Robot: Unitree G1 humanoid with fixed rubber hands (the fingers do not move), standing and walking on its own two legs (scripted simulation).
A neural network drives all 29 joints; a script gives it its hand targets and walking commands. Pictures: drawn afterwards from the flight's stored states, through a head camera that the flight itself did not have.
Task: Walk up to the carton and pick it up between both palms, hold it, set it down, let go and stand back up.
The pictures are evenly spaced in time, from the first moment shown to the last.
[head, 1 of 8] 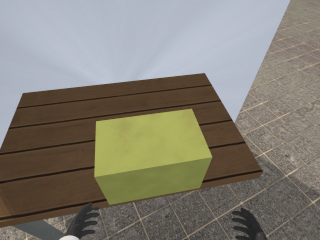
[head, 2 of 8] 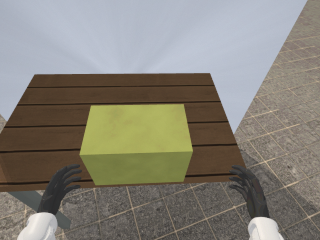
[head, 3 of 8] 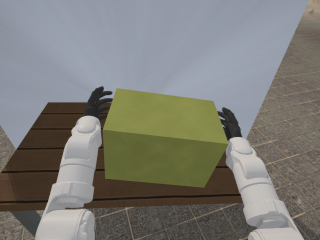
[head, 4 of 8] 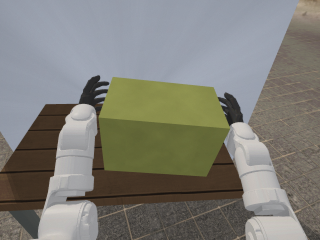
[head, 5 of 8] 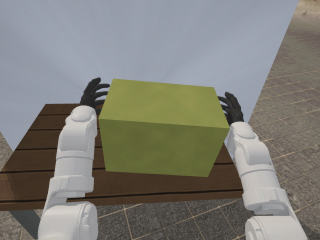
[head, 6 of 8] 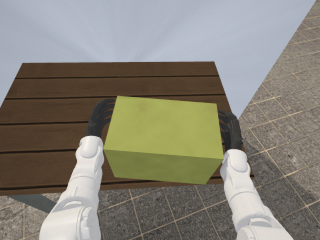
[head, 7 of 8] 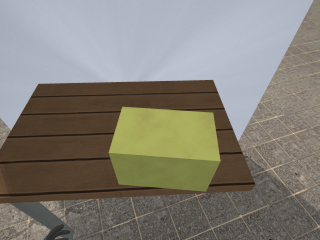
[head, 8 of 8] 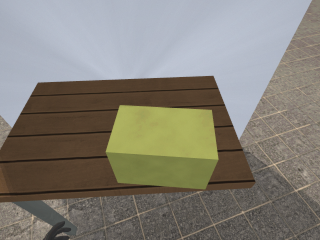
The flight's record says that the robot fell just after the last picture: no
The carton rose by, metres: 0.18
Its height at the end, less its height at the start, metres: +0.00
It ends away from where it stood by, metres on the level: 0.07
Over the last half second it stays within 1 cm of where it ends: yes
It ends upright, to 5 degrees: yes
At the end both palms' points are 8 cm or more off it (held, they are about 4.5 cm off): yes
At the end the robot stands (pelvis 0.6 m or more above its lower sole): yes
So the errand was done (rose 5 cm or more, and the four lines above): yes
